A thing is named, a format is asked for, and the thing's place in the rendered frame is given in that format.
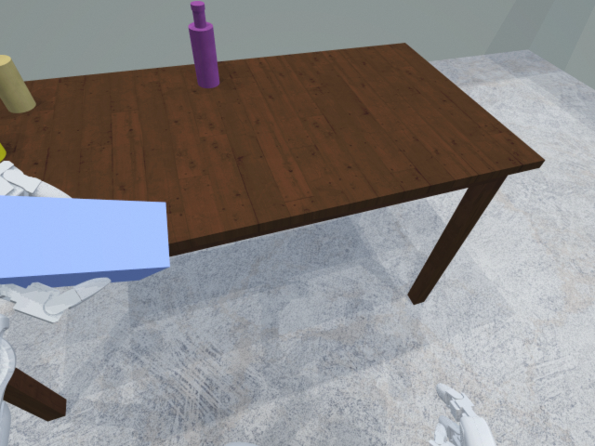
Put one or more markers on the left robot hand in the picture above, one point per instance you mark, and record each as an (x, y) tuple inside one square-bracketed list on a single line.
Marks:
[(38, 300)]

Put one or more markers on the right robot hand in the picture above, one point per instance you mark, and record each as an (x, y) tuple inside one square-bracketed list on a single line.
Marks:
[(472, 429)]

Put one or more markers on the sponge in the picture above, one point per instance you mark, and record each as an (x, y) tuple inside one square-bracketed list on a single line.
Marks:
[(65, 241)]

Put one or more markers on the table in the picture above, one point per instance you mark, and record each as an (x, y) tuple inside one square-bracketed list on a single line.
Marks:
[(282, 142)]

